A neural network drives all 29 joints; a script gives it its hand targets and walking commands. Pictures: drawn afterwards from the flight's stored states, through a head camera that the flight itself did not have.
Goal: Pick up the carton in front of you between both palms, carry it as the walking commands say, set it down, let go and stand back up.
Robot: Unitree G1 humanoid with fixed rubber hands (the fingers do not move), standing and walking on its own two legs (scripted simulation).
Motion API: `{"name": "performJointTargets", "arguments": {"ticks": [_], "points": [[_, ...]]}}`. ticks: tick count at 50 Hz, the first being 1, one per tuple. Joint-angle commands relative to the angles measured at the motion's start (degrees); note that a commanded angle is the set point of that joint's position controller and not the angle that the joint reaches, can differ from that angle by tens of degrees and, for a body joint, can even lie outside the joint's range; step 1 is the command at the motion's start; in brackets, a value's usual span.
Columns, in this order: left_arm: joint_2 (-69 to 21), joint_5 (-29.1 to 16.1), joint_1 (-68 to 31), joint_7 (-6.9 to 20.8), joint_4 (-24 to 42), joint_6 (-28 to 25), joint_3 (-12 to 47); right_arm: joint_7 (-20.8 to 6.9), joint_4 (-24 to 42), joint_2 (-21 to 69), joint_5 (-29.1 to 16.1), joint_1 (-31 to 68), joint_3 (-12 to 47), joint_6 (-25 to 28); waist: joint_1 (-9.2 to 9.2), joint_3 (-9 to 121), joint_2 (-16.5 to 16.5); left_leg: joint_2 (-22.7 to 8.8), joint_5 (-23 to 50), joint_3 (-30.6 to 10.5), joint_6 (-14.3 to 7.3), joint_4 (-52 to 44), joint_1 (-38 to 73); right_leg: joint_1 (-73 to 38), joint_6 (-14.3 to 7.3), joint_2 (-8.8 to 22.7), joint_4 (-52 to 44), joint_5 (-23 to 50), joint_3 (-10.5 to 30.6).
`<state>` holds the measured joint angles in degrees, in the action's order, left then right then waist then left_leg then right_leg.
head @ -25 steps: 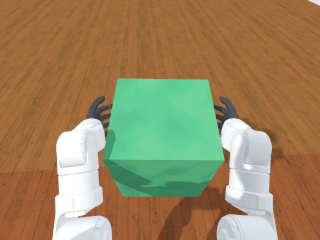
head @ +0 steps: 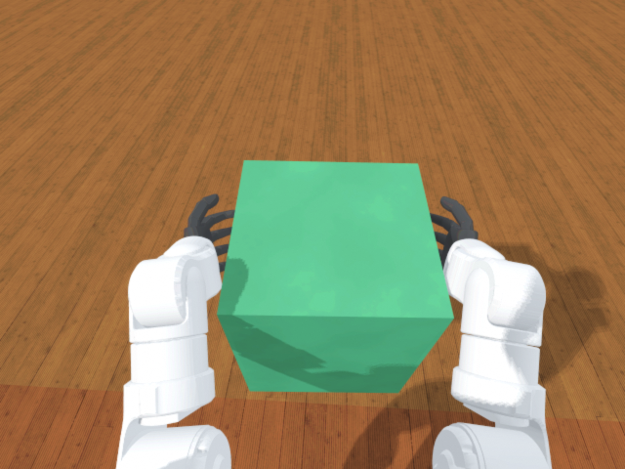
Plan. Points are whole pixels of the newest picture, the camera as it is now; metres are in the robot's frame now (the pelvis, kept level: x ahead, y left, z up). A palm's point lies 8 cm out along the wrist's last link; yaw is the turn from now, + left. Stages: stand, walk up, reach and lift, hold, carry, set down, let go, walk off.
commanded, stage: carry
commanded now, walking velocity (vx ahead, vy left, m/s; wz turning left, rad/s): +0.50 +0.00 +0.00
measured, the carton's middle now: (327, 286) +0.35 +0.01 +0.07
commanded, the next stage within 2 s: none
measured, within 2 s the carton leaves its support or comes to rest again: neither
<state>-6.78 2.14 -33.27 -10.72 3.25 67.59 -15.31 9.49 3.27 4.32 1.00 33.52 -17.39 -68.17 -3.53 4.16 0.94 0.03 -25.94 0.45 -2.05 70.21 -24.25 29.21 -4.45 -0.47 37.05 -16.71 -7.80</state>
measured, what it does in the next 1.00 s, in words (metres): climbs: left foot, then right foot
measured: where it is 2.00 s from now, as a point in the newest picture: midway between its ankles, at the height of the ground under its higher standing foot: (331, 226)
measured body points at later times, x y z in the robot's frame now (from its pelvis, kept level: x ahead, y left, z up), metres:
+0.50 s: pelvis +0.31 +0.04 +0.04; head +0.32 +0.05 +0.49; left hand +0.62 +0.16 +0.15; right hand +0.59 -0.14 +0.15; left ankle +0.35 +0.11 -0.70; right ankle +0.21 -0.08 -0.60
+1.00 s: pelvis +0.61 -0.02 +0.05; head +0.59 -0.04 +0.50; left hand +0.87 +0.13 +0.15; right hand +0.88 -0.17 +0.14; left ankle +0.56 +0.11 -0.61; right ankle +0.64 -0.10 -0.69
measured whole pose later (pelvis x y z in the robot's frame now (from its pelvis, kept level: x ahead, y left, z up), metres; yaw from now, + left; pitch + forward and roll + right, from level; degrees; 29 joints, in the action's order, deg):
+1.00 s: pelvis +0.61 -0.02 +0.05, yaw +1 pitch +4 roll +1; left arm -7.4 1.0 -5.9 -9.1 26.1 73.5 -5.5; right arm 9.2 26.3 7.4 2.0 6.6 -5.7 -74.3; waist -1.6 7.3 1.1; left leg -4.8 -17.3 3.6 -0.5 61.6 -28.4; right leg 17.7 -3.8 2.1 23.8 -10.1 -12.0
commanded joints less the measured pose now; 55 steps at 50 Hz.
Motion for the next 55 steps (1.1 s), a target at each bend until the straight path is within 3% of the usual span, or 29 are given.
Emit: {"name": "performJointTargets", "arguments": {"ticks": [1,2,4,8,13,15,16,17,18,19,20,22,23,25,28,33,37,39,40,41,42,43,44,46,47,48,50,55], "points": [[-45.4,-16.6,-39.7,3.4,9.0,-1.7,36.4,-0.5,3.7,44.7,-7.9,33.5,31.9,1.6,0.27,22.9,-3.9,-2.8,3.0,-2.5,-1.1,5.8,-21.0,-33.8,-7.9,16.3,-14.1,11.6,28.2],[-45.9,-17.5,-40.6,3.8,9.4,-2.3,37.3,-0.3,3.8,45.0,-7.2,33.3,32.3,2.2,0.73,23.3,-4.9,-2.8,4.0,-1.9,-0.9,4.1,-19.9,-32.6,-7.2,15.7,-15.0,9.9,25.9],[-45.1,-18.1,-39.1,4.2,9.8,-3.2,38.0,0.0,4.3,44.1,-6.5,31.4,33.2,3.1,0.72,22.9,-6.8,-2.7,5.2,-0.3,-0.5,1.9,-21.0,-31.9,-7.9,15.3,-16.1,9.5,23.2],[-41.1,-17.1,-34.0,3.5,9.5,-3.2,37.1,0.6,6.5,40.9,-6.8,29.2,34.5,3.3,-0.05,20.0,-6.7,-3.8,9.4,2.0,1.0,-10.0,-23.8,-32.5,-8.9,14.6,-17.9,12.9,17.8],[-37.9,-14.6,-25.7,2.8,11.1,-0.7,35.4,0.0,10.0,39.3,-9.0,24.7,35.9,1.0,0.19,14.9,-9.2,-1.9,14.7,7.5,0.6,-30.0,-14.3,-31.0,-4.7,12.4,-18.8,23.7,10.1],[-37.4,-13.7,-22.6,2.7,12.6,0.6,35.2,-0.5,11.4,39.4,-10.0,22.4,36.5,-0.3,1.92,14.6,-10.7,0.7,15.0,11.1,-0.1,-35.8,-6.5,-30.4,-2.3,12.4,-15.7,34.7,7.4],[-37.2,-13.3,-20.8,2.7,13.5,1.4,35.3,-0.6,11.9,39.6,-10.4,20.7,36.8,-0.9,4.15,16.1,-10.5,3.0,16.3,13.6,-0.6,-39.6,0.9,-29.4,-0.7,11.6,-9.5,42.6,4.3],[-36.8,-12.9,-18.8,2.7,14.6,2.1,35.3,-0.7,12.0,39.2,-10.5,17.8,36.8,-1.4,6.34,20.1,-8.1,3.5,16.2,13.8,-1.3,-41.4,13.5,-25.3,1.3,9.8,-0.3,45.2,1.1],[-36.0,-12.5,-18.7,2.7,16.2,2.7,35.4,-1.0,12.6,39.3,-10.4,14.8,36.9,-1.9,8.64,24.9,-2.3,-4.4,9.3,1.3,-3.0,-43.1,27.2,-15.6,3.8,8.3,13.5,29.5,0.6],[-38.0,-12.9,-16.6,3.0,17.7,3.5,35.8,-1.0,13.6,39.0,-10.8,15.3,37.4,-1.9,7.66,28.2,15.6,-19.5,10.0,-30.7,-11.7,-49.3,39.2,3.7,6.2,-0.4,29.5,7.8,1.7],[-38.3,-13.2,-18.0,3.2,19.9,3.6,36.6,-1.6,15.4,42.2,-11.7,14.0,38.7,-2.5,6.54,25.0,15.7,-21.3,20.6,-37.5,-13.8,-52.5,41.1,13.7,5.1,-2.5,38.3,-10.1,7.2],[-42.6,-12.6,-14.6,3.9,22.7,3.2,37.4,-3.5,23.1,47.7,-14.9,15.9,43.4,-2.6,5.53,23.1,1.2,-20.3,29.4,-25.6,-11.5,-49.4,36.1,15.8,3.7,3.1,39.9,-7.3,9.8],[-44.0,-12.2,-12.6,4.4,24.1,2.8,38.2,-4.4,26.2,49.4,-16.1,16.1,45.4,-2.3,4.98,21.1,-0.8,-19.0,28.5,-20.8,-9.1,-50.8,31.7,14.1,3.7,4.7,35.1,-5.3,9.9],[-44.6,-11.4,-8.2,4.8,27.0,2.2,40.6,-5.8,28.4,51.5,-17.3,11.8,47.5,-1.9,4.2,21.0,3.5,-17.1,24.3,-13.9,-6.3,-53.7,28.6,10.5,4.2,5.6,28.4,-1.6,8.1],[-46.5,-12.8,-0.5,5.1,29.8,2.9,42.6,-6.3,31.8,48.8,-17.2,3.0,46.7,-2.9,4.37,18.9,6.3,-15.6,23.5,-7.4,-7.1,-57.4,28.0,10.5,5.4,5.4,18.2,0.7,4.8],[-41.1,-14.2,4.2,5.4,32.3,6.1,43.9,-6.2,31.9,41.6,-14.5,-5.5,44.4,-5.9,4.43,12.2,7.8,-12.2,30.2,1.5,-4.9,-58.8,27.0,6.4,6.2,4.2,0.1,9.1,-1.0],[-37.1,-16.0,1.8,5.7,32.1,8.4,44.0,-5.3,29.7,37.7,-12.9,-5.3,42.6,-7.7,4.33,6.2,9.6,-12.8,29.5,3.3,-3.9,-58.6,25.1,2.6,4.6,3.9,-5.3,11.4,-3.1],[-36.2,-16.3,1.7,5.8,31.0,9.1,43.1,-4.8,28.9,37.2,-12.8,-4.2,42.5,-8.3,3.47,6.3,8.9,-12.5,33.7,5.7,-2.8,-52.3,22.7,-5.5,3.5,2.3,-7.8,9.2,-5.6],[-36.0,-16.2,2.1,5.7,29.9,9.2,42.4,-4.6,28.6,37.1,-12.8,-4.2,42.7,-8.5,2.95,8.5,6.4,-10.4,37.1,8.6,-1.6,-44.3,19.8,-14.0,3.3,-0.1,-9.1,6.1,-7.8],[-35.8,-16.0,3.7,5.7,28.4,9.4,41.6,-4.4,28.3,36.7,-12.8,-4.0,42.9,-8.7,2.07,12.1,2.2,-8.6,34.3,10.3,0.1,-32.7,12.4,-25.9,2.5,2.5,-9.0,1.9,-3.2],[-35.6,-15.3,3.9,5.7,27.3,9.1,40.7,-4.4,30.0,36.6,-13.0,-2.2,43.6,-9.0,1.53,15.4,-13.0,-2.7,21.1,10.4,3.1,-15.4,-1.7,-34.2,-3.2,17.2,-18.1,-11.6,23.8],[-37.2,-15.4,4.2,5.9,26.1,8.8,40.7,-4.7,30.4,38.0,-13.9,-0.1,44.7,-8.9,1.29,15.4,-21.2,2.4,-0.5,6.1,3.4,-4.7,-13.3,-38.8,-7.9,24.2,-26.0,-6.1,40.7],[-39.7,-15.7,3.6,6.5,27.4,8.5,41.5,-5.1,29.9,41.3,-14.7,0.6,46.0,-8.4,2.07,15.3,-15.8,-1.9,-1.6,0.4,1.4,2.0,-15.6,-37.5,-8.0,24.3,-24.6,1.4,36.4],[-45.5,-16.8,2.5,8.0,28.3,7.0,43.8,-6.5,28.9,47.2,-15.1,-0.5,47.2,-6.9,2.37,15.5,-4.8,-6.4,4.8,-1.2,0.2,0.7,-14.7,-31.1,-5.3,21.6,-23.8,4.1,26.2],[-47.5,-17.0,2.0,8.7,28.4,6.3,44.7,-7.0,27.9,49.4,-14.7,-1.7,47.5,-6.0,2.69,15.0,-3.4,-7.9,8.1,-1.4,0.5,-3.6,-12.5,-27.4,-3.4,20.2,-25.7,2.1,21.6],[-48.8,-17.0,2.4,9.3,28.1,5.5,45.3,-7.4,27.2,50.8,-14.1,-2.9,47.9,-5.2,2.8,15.0,-5.2,-7.5,10.2,0.1,1.1,-6.6,-10.3,-25.3,-2.2,19.0,-26.8,1.8,17.3],[-49.5,-16.6,5.0,10.3,27.1,4.1,45.9,-7.7,25.6,52.2,-12.7,-5.9,48.3,-3.6,2.73,14.0,-7.6,-6.9,12.4,2.3,2.3,-12.7,-9.9,-24.8,-2.0,17.3,-28.8,1.6,12.5],[-47.5,-15.8,7.8,11.2,26.9,2.0,46.6,-7.8,25.6,51.5,-11.4,-8.4,49.0,-1.3,2.59,9.4,-7.8,-6.1,19.7,6.2,4.2,-29.2,-13.0,-28.3,-2.4,15.3,-30.3,6.8,6.7]]}}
